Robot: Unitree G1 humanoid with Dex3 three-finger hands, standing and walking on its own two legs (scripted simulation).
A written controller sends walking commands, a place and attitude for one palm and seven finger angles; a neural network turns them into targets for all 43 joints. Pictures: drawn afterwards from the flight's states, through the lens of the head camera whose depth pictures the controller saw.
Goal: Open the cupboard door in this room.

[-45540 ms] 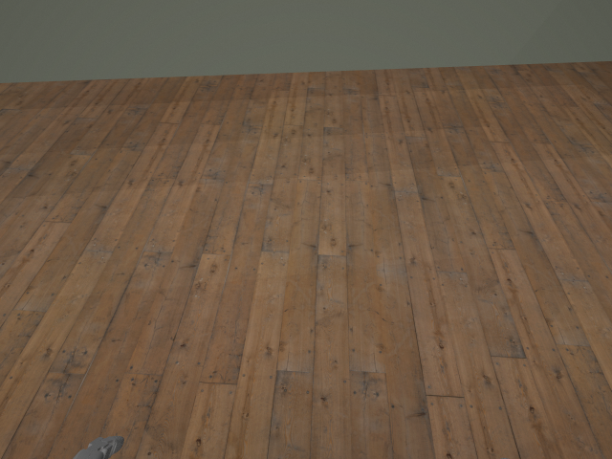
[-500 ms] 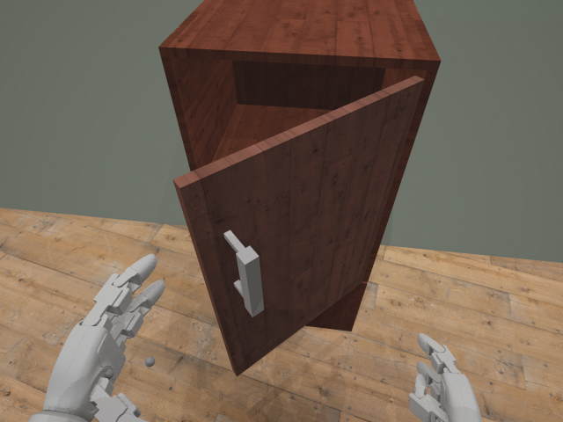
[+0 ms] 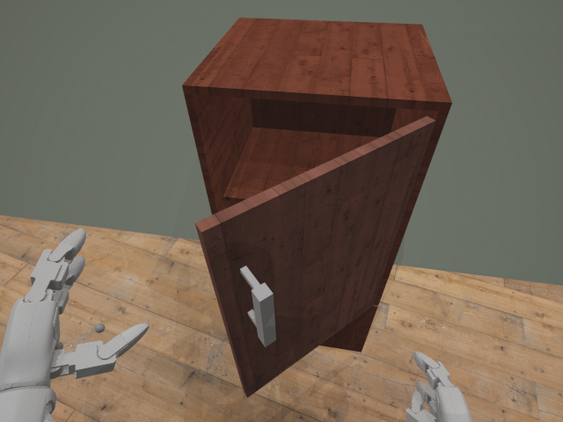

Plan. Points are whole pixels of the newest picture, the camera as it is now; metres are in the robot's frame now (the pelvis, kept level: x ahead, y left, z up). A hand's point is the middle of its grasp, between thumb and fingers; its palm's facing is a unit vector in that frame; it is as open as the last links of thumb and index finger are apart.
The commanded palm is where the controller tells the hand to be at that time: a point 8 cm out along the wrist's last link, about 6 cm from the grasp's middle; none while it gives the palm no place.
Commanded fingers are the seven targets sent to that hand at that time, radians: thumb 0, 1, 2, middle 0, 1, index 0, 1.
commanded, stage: draw the hand back to the body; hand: left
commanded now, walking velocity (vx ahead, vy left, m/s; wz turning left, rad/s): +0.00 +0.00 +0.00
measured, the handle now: (257, 307) +0.28 +0.08 +0.02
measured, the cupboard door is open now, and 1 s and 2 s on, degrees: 44 44 44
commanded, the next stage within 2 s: step back with the hand held close in 0.66 s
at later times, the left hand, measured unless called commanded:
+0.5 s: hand (87, 289) +0.20 +0.24 +0.16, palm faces +0.44 -0.80 -0.39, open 7.6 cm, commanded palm +0.15 +0.28 +0.18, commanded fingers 0.00 0.90 0.90 -0.20 -0.30 -0.20 -0.30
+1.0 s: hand (75, 307) +0.18 +0.24 +0.17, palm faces +0.38 -0.79 -0.48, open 7.4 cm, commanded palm +0.12 +0.28 +0.18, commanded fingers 0.00 0.90 0.90 -0.20 -0.30 -0.20 -0.30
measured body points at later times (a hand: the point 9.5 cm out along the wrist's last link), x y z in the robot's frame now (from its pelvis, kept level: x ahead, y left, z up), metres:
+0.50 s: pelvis +0.01 -0.02 +0.01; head -0.01 -0.04 +0.46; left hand +0.17 +0.28 +0.18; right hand +0.20 -0.23 -0.07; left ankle -0.03 +0.10 -0.73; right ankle +0.00 -0.13 -0.73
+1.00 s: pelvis -0.03 -0.02 +0.01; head -0.02 -0.03 +0.46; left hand +0.15 +0.28 +0.19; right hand +0.16 -0.25 -0.07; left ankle -0.03 +0.10 -0.73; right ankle +0.00 -0.13 -0.73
